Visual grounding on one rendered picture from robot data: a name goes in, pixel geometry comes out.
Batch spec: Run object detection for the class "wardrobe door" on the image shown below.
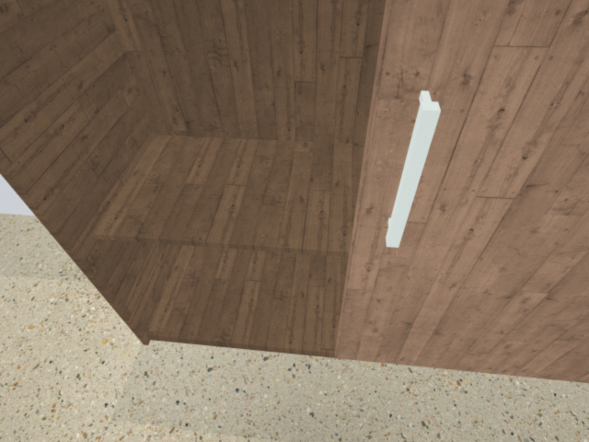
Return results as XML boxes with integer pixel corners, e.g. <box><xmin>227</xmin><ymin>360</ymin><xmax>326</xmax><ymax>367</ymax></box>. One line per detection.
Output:
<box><xmin>335</xmin><ymin>0</ymin><xmax>589</xmax><ymax>383</ymax></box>

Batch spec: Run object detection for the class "handle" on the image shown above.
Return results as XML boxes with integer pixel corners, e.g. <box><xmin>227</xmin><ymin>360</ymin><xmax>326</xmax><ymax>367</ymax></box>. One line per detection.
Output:
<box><xmin>386</xmin><ymin>91</ymin><xmax>441</xmax><ymax>248</ymax></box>

